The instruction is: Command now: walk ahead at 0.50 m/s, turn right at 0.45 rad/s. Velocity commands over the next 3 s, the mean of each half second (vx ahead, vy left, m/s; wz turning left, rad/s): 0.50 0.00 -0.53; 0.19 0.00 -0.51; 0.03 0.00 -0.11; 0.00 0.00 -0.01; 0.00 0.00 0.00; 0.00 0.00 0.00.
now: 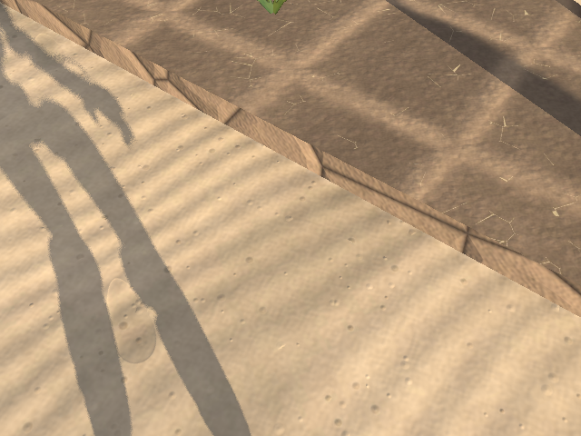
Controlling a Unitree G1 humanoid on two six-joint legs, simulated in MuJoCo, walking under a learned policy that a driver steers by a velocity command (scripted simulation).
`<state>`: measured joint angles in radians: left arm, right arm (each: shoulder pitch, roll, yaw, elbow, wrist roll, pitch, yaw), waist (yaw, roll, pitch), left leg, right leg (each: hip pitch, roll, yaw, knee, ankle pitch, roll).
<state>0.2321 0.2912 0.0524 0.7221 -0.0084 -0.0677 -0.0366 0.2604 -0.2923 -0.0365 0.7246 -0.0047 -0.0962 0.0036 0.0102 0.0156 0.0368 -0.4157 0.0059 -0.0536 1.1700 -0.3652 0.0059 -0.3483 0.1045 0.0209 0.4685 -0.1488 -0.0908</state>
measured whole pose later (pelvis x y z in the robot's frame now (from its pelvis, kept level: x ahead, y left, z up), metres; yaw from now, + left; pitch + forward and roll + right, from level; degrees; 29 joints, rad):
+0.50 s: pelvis +0.28 +0.04 +0.01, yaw -18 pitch +1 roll +1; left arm 0.30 0.32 0.06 0.70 -0.02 -0.02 0.00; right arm 0.22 -0.26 -0.05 0.71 -0.01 -0.10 0.00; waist -0.01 -0.05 0.01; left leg -0.26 -0.03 0.03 0.42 -0.19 0.02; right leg -0.50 -0.01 0.07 1.17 -0.35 0.00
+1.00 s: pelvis +0.41 -0.04 +0.00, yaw -33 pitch +0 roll +1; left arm 0.19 0.26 0.04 0.70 0.02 0.02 0.00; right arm 0.21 -0.27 -0.04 0.78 -0.03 0.04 -0.01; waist 0.00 0.03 0.11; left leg -0.47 0.04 0.00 1.05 -0.44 -0.02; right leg -0.35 0.09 0.01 0.44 -0.09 -0.10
